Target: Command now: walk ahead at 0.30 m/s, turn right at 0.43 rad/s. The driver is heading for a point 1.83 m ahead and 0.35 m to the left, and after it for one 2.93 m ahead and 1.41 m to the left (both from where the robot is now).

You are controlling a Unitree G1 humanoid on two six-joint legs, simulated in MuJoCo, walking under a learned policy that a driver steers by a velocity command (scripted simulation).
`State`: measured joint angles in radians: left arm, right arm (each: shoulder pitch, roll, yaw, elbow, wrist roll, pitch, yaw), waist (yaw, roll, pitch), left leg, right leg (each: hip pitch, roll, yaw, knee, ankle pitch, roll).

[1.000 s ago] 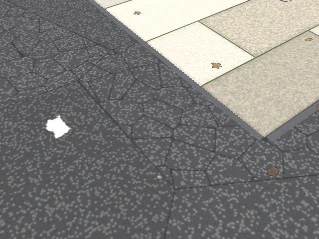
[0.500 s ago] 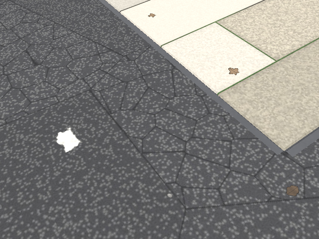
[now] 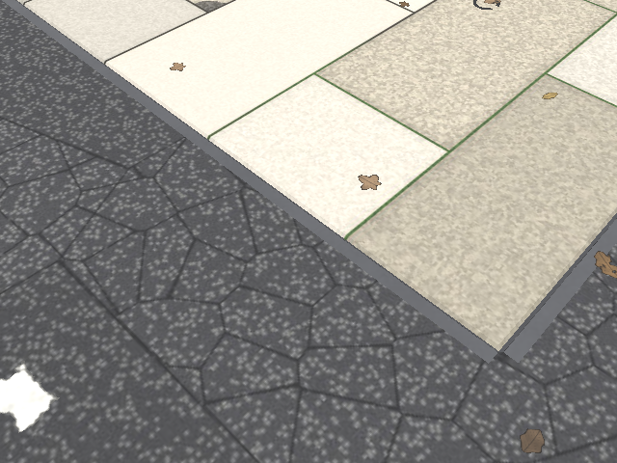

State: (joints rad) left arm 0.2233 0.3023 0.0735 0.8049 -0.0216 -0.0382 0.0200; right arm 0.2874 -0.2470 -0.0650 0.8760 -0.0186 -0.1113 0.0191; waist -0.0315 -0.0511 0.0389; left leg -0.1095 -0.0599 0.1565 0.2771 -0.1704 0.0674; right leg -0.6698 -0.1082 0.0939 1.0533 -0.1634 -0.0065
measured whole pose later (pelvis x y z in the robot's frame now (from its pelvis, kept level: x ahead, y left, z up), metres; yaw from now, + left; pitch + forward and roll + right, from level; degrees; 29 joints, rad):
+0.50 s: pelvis +0.14 -0.03 -0.01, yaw +3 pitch +1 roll -1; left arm 0.10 0.24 0.05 0.77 0.03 -0.01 0.04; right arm 0.18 -0.29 -0.07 0.86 0.02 0.06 -0.04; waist -0.01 0.02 0.05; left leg -0.49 0.07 0.00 0.95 -0.42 -0.07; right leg -0.34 -0.03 -0.15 0.43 -0.11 -0.05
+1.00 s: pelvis +0.16 +0.02 +0.00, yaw +20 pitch +3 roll -3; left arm 0.06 0.29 0.09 0.81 -0.01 0.01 0.05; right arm 0.20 -0.29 -0.07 0.75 0.01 0.02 -0.04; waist -0.02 -0.02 0.03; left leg -0.27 -0.06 -0.12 0.44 -0.21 0.06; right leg -0.48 0.01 0.08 0.81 -0.32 0.08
